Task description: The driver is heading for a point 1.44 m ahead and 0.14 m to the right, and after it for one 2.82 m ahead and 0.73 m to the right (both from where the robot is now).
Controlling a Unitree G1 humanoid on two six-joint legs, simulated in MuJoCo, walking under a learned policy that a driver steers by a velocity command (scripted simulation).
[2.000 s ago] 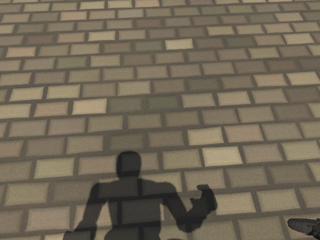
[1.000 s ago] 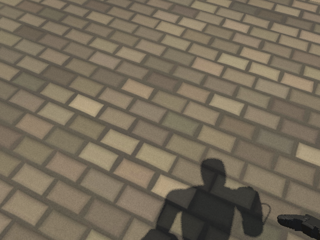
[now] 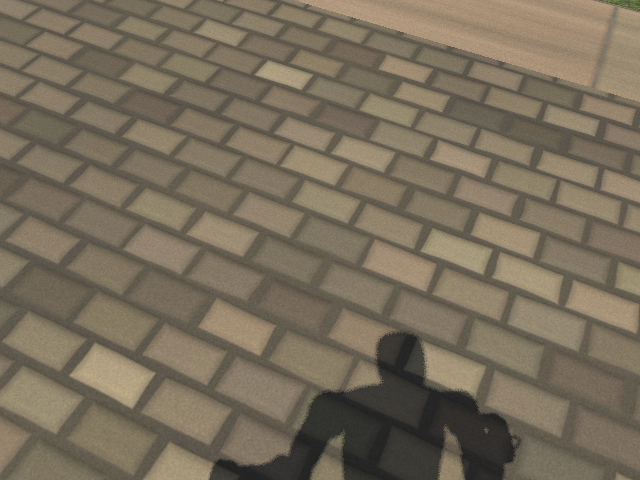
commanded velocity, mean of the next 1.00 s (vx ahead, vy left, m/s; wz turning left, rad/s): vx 0.01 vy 0.00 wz -0.10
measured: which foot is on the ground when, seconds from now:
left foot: down 0.00-0.26, up 0.28-0.64, down 0.66-0.90, up 0.92-1.00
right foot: up 0.00-0.24, down 0.26-1.00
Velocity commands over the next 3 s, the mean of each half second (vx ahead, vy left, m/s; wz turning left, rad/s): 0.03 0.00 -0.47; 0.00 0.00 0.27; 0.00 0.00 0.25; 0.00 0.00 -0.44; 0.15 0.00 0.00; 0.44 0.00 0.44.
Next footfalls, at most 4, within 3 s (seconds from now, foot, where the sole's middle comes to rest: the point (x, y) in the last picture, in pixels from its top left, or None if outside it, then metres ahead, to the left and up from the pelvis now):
0.26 right None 0.04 -0.14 -0.78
0.66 left None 0.11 0.09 -0.78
1.26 left None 0.06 0.12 -0.78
1.78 right None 0.03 -0.11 -0.78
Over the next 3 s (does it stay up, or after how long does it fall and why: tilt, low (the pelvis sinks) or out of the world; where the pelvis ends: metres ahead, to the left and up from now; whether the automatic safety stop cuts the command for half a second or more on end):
stays up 0.31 -0.07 0.00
